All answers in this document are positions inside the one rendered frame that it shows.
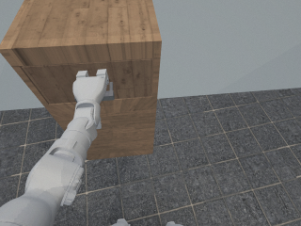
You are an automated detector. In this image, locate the handle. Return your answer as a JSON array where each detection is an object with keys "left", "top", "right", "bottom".
[{"left": 74, "top": 82, "right": 115, "bottom": 103}]

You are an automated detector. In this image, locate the left robot forearm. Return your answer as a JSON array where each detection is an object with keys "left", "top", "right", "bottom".
[{"left": 24, "top": 100, "right": 101, "bottom": 192}]

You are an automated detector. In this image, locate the cabinet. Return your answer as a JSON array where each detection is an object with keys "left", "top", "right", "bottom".
[{"left": 0, "top": 0, "right": 162, "bottom": 160}]

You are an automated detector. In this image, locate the left robot upper arm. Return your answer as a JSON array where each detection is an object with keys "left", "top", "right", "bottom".
[{"left": 0, "top": 154, "right": 84, "bottom": 226}]

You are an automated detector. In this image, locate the robot left shin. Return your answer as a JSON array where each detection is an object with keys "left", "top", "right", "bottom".
[{"left": 117, "top": 218, "right": 128, "bottom": 223}]

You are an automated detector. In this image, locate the robot left hand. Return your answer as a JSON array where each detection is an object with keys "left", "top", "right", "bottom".
[{"left": 72, "top": 69, "right": 109, "bottom": 129}]

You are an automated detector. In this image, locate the drawer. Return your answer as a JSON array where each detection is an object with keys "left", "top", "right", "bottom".
[{"left": 22, "top": 58, "right": 152, "bottom": 104}]

